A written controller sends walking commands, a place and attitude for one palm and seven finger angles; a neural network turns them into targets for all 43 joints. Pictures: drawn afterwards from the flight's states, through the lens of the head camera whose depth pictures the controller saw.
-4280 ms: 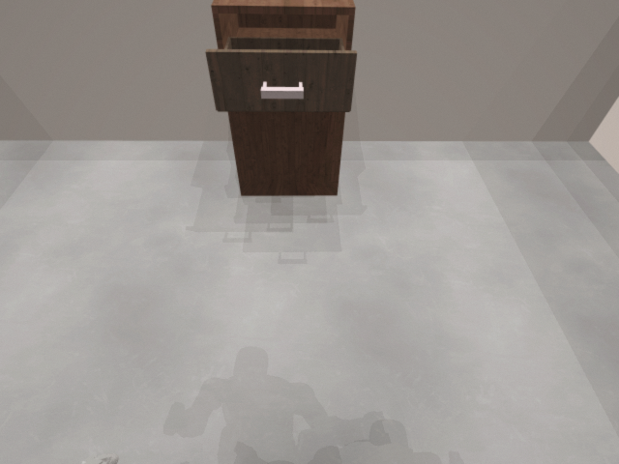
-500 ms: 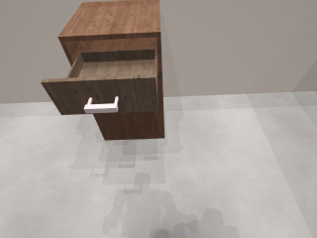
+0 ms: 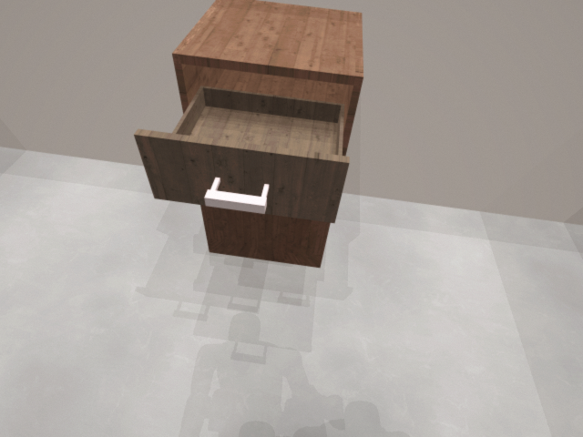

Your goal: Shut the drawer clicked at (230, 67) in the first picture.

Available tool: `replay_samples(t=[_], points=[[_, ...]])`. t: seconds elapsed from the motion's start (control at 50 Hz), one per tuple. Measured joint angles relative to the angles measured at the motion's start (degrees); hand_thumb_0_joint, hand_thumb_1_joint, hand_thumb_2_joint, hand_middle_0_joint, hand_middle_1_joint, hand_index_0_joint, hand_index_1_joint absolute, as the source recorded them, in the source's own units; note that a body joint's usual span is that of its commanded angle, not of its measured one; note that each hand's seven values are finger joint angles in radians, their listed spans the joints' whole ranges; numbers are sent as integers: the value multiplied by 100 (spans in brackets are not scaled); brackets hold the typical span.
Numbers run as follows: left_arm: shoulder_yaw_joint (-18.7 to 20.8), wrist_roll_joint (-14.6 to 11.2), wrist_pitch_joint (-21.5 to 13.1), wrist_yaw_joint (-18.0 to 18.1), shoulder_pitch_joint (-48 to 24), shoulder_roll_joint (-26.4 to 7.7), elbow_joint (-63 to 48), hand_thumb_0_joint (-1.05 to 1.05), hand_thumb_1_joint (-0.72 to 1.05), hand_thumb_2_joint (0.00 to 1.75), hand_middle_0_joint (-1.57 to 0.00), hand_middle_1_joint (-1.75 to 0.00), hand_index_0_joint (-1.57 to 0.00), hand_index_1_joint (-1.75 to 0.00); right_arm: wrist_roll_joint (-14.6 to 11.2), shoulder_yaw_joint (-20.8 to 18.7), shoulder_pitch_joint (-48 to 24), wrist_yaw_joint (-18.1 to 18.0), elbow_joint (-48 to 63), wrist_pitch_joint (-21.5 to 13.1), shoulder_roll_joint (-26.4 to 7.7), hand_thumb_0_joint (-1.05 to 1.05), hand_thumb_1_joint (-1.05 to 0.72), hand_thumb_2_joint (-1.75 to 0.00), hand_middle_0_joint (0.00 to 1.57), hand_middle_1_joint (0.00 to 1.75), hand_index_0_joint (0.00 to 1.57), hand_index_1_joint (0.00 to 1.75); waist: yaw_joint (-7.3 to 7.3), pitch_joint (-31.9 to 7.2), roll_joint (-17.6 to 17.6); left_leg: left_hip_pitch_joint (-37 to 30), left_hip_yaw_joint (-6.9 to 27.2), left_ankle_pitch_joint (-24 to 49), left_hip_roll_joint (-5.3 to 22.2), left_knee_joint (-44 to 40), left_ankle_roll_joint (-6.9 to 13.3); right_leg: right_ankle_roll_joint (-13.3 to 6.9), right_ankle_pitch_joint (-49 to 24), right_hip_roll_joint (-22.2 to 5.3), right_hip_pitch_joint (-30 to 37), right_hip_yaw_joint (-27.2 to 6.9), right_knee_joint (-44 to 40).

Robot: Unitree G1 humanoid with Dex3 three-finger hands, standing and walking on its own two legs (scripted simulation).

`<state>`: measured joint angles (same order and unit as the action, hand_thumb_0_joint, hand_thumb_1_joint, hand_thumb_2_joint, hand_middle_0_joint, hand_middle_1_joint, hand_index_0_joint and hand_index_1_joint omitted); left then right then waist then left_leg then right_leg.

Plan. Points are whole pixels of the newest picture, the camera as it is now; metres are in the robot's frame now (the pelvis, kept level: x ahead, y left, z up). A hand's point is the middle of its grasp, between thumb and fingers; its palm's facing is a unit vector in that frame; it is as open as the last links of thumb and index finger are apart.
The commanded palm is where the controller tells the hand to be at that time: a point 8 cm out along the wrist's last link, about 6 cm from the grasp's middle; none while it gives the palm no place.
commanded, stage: take the last steps up to it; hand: left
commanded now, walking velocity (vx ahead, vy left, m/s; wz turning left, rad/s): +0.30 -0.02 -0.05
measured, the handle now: (238, 193) +0.56 +0.18 -0.05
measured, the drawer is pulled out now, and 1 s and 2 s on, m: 0.30 0.30 0.30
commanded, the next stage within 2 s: come to a stop and stand still in 0.60 s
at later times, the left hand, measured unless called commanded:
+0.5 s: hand (233, 340) +0.30 +0.14 -0.16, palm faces -0.05 -0.97 -0.22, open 7.4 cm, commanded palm none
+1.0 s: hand (223, 393) +0.22 +0.14 -0.18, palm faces +0.05 -0.99 -0.14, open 7.4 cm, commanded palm none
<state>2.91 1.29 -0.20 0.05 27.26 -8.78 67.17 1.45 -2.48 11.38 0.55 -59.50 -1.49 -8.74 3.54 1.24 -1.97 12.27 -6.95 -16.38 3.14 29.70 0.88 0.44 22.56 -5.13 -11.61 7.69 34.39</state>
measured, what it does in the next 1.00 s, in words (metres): walks ahead: right foot, then left foot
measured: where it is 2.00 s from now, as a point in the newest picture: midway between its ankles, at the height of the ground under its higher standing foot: outside the picture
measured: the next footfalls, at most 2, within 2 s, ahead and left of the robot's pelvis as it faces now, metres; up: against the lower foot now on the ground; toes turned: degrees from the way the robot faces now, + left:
right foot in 0.44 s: +0.29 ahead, -0.10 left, +0.00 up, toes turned -6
left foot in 0.88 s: +0.28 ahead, +0.09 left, +0.00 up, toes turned -2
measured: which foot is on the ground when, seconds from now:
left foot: down 0.00-0.46, up 0.48-0.86, down 0.88-1.00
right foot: up 0.00-0.42, down 0.44-1.00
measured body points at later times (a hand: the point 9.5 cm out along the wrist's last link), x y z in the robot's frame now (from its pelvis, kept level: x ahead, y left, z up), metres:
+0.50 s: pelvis +0.15 -0.04 -0.02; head +0.18 -0.06 +0.43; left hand +0.30 +0.19 -0.15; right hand +0.03 -0.23 -0.17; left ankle +0.01 +0.10 -0.69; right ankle +0.25 -0.12 -0.74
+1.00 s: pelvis +0.24 -0.02 +0.01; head +0.24 +0.00 +0.46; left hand +0.21 +0.19 -0.17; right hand +0.31 -0.25 -0.14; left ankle +0.28 +0.09 -0.73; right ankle +0.25 -0.12 -0.73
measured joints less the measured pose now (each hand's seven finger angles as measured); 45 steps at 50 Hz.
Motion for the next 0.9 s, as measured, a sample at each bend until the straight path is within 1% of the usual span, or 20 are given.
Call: replay_samples(t=[0.04, 0.08, 0.12, 0.18, 0.22, 0.28, 0.34, 0.4, 0.44, 0.46, 0.48, 0.52, 0.54, 0.58, 0.64, 0.72, 0.78, 0.84, 0.88, 0.9], points=[[19, 27, 93, -5, -102, -50, 35, 1, 90, 90, -20, -30, -20, -30, -22, -45, 116, -119, 49, -95, 42, -1, -93, -90, 20, 30, 20, 30, -88, 21, -61, -152, -89, -118, -56, -28, 51, -72, 257, 27, -531, -231, 1223], [54, 40, 93, -39, -288, -112, -8, 1, 90, 90, -20, -30, -20, -30, -19, -27, 304, -161, 24, -139, 22, -1, -95, -90, 20, 30, 20, 30, -168, 22, -75, -398, -124, -98, -116, -320, 74, -91, -38, 21, -1022, -317, 2080], [79, 38, 45, -61, -538, -190, -120, 1, 91, 90, -20, -30, -20, -30, -28, 18, 520, -181, -78, -174, 28, -2, -95, -90, 20, 30, 20, 30, -201, 41, -102, -661, -150, 8, -189, -673, 83, -50, -443, -17, -1424, -374, 2497], [110, 13, -7, -59, -966, -284, -330, 1, 91, 90, -20, -30, -20, -30, -45, 91, 851, -203, -282, -207, 95, -1, -94, -90, 20, 30, 20, 30, -225, 75, -133, -996, -172, 82, -275, -1069, 94, 10, -806, -43, -1882, -443, 2698], [123, 1, -6, -60, -1252, -318, -465, 1, 91, 90, -19, -30, -19, -30, -45, 123, 1054, -203, -412, -205, 155, -1, -93, -90, 20, 30, 20, 30, -258, 96, -133, -1172, -181, 60, -308, -1220, 75, 35, -971, -55, -2087, -448, 2628], [113, -12, 9, -73, -1646, -327, -633, 1, 91, 90, -19, -30, -19, -30, -25, 140, 1296, -196, -572, -192, 230, -1, -92, -90, 20, 30, 20, 30, -352, 147, -91, -1414, -202, -47, -317, -1340, 21, 32, -1119, -74, -2183, -371, 2113], [82, -26, 16, -88, -1992, -300, -761, 1, 91, 90, -19, -30, -19, -30, 11, 134, 1456, -185, -671, -173, 262, 0, -91, -90, 20, 30, 20, 30, -505, 243, -8, -1623, -247, -242, -281, -1325, -74, -37, -1131, -48, -2057, -255, 1299], [54, -35, -30, -97, -2264, -258, -880, 1, 91, 90, -19, -30, -19, -30, 33, 121, 1565, -172, -758, -139, 258, 0, -91, -90, 20, 30, 20, 30, -659, 350, 117, -1760, -278, -579, -159, -1077, -217, -176, -1055, 84, -1726, -152, 550], [26, -22, -165, -109, -2341, -251, -969, 1, 91, 90, -19, -30, -19, -30, 9, 112, 1678, -147, -824, -103, 270, 0, -91, -90, 20, 30, 20, 30, -694, 367, 172, -1642, -243, -992, -15, -403, -283, -276, -1268, 200, -1275, -78, 6], [40, -14, -259, -92, -2373, -236, -998, 1, 91, 90, -19, -30, -19, -30, -23, 105, 1664, -125, -864, -68, 276, 0, -91, -90, 20, 30, 20, 30, -666, 387, 195, -1345, -198, -1124, 90, 360, -226, -420, -1334, 246, -1256, -46, 78], [37, -38, -330, -74, -2397, -200, -1020, 1, 91, 90, -19, -30, -20, -30, -60, 99, 1578, -115, -877, -17, 258, 0, -91, -90, 21, 30, 20, 30, -660, 451, 250, -932, 4, -1245, 142, 1364, -156, -499, -1224, 292, -1262, 6, 263], [-1, -78, -377, -45, -2336, -121, -1018, 0, 91, 90, -20, -30, -20, -30, -85, 52, 1347, -111, -838, 68, 194, 0, -91, -90, 21, 30, 20, 30, -640, 509, 320, -116, 346, -1219, 116, 3043, -71, -551, -1034, 376, -1107, 65, 293], [-19, -89, -361, -23, -2271, -74, -987, 0, 91, 90, -20, -30, -20, -30, -76, 23, 1221, -112, -785, 95, 152, 0, -91, -90, 20, 30, 20, 30, -630, 503, 349, 227, 418, -1048, 127, 3528, -54, -547, -1022, 422, -978, 81, 167], [-49, -84, -320, 27, -2093, 20, -887, 0, 91, 90, -20, -30, -20, -30, -43, -15, 958, -120, -638, 127, 67, 0, -91, -90, 20, 30, 20, 30, -622, 436, 386, 789, 457, -687, 200, 3853, -79, -508, -1127, 504, -726, 100, -194], [62, -106, -317, 145, -1842, 12, -807, -1, 94, 90, -20, -30, -20, -30, -6, -43, 625, -128, -386, 133, 5, 0, -91, -90, 20, 30, 19, 30, -586, 277, 378, 1307, 442, -356, 307, 3435, -180, -557, -1280, 593, -430, 128, -705], [20, -52, -267, 101, -1554, -77, -661, -2, 95, 90, -20, -30, -20, -30, 4, -50, 273, -99, -182, 140, -44, 0, -91, -90, 20, 30, 19, 30, -456, 105, 352, 1448, 366, -134, 354, 2506, -277, -560, -1379, 670, -149, 124, -1142], [-27, -33, -232, 84, -1348, -58, -540, -1, 94, 90, -20, -30, -20, -30, -20, -32, 81, -119, -158, 143, -109, 0, -92, -90, 20, 30, 19, 30, -304, 47, 327, 1191, 359, -168, 281, 1644, -326, -522, -1371, 693, 18, 89, -1296], [-85, -43, -179, 97, -1152, -2, -396, 0, 92, 90, -20, -30, -20, -30, -54, 40, -60, -145, -178, 136, -138, 0, -92, -90, 20, 30, 19, 30, -165, 23, 315, 702, 411, 0, 176, 679, -338, -450, -1275, 714, 111, 46, -1255], [-123, -70, -126, 115, -1025, 53, -290, 0, 92, 90, -20, -30, -20, -30, -74, 84, -103, -166, -193, 109, -140, 0, -92, -90, 20, 30, 19, 30, -141, -1, 369, 284, 455, 522, 174, -48, -274, -379, -1129, 763, 112, 61, -1082], [-134, -80, -82, 130, -1014, 47, -231, 0, 92, 90, -20, -30, -20, -30, -81, 97, -142, -190, -228, 105, -82, 0, -92, -90, 20, 30, 19, 30, -135, 33, 289, 208, 442, 551, 119, -124, -205, -340, -1055, 707, 124, 51, -996]])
